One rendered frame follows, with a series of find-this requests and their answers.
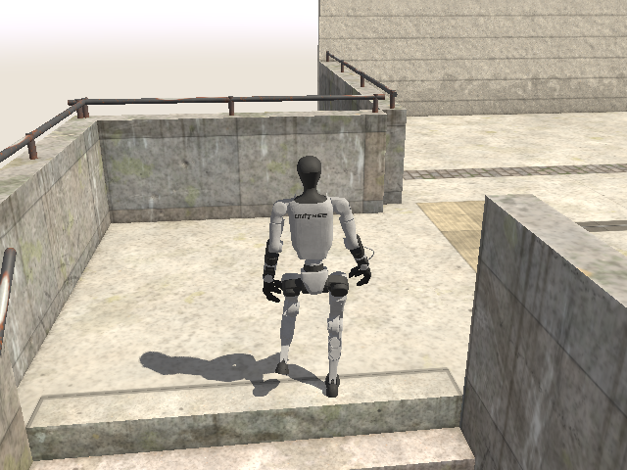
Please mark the robot left upper arm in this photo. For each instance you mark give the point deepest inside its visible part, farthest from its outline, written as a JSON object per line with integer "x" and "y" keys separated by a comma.
{"x": 279, "y": 209}

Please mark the robot right hand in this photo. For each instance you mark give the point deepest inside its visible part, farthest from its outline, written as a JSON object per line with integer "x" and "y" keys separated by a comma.
{"x": 366, "y": 273}

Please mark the robot right foot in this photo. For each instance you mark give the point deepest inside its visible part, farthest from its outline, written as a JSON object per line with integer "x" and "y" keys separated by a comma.
{"x": 332, "y": 390}

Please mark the robot left hand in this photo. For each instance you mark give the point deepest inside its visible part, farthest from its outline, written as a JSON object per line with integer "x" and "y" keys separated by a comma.
{"x": 269, "y": 287}

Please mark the left robot shin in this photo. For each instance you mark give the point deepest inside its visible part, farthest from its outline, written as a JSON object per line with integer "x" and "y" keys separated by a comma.
{"x": 286, "y": 332}

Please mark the robot right upper arm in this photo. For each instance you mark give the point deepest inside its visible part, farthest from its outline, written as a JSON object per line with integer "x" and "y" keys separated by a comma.
{"x": 341, "y": 206}

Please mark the right robot forearm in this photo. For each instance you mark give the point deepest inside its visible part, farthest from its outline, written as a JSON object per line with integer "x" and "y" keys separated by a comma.
{"x": 360, "y": 256}

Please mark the left robot forearm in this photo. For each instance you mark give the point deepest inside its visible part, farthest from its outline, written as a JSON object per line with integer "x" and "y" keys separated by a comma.
{"x": 270, "y": 264}

